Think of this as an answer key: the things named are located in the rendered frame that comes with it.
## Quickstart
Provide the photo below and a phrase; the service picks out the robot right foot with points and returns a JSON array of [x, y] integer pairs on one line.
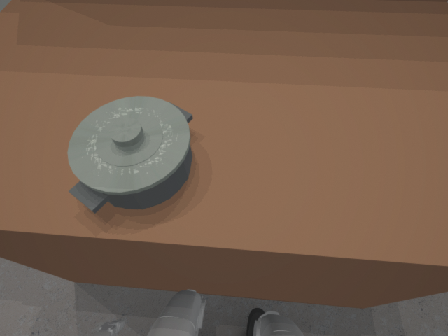
[[253, 316]]

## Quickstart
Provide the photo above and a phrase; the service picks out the left robot hand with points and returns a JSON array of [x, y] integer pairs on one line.
[[110, 328]]

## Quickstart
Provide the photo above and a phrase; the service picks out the robot right thigh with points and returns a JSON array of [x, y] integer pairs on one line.
[[275, 325]]

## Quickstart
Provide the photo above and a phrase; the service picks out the knob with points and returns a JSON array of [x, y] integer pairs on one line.
[[126, 132]]

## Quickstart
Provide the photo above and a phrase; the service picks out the lid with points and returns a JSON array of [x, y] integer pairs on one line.
[[107, 168]]

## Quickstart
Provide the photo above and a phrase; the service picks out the pot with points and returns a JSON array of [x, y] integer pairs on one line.
[[145, 199]]

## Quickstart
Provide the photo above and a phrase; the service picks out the table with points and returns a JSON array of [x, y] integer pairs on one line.
[[319, 142]]

